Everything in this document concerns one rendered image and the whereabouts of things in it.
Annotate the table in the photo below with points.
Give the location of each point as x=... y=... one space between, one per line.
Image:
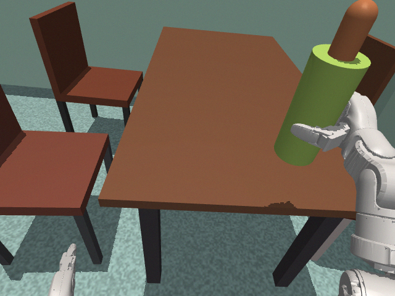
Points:
x=201 y=136

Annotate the right robot arm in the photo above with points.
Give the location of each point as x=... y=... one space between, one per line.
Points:
x=370 y=159

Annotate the right robot hand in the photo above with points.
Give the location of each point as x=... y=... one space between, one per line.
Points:
x=358 y=114

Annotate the left robot hand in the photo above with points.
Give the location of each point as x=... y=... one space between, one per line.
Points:
x=63 y=282

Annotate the bottle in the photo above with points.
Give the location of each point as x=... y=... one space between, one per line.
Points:
x=332 y=74

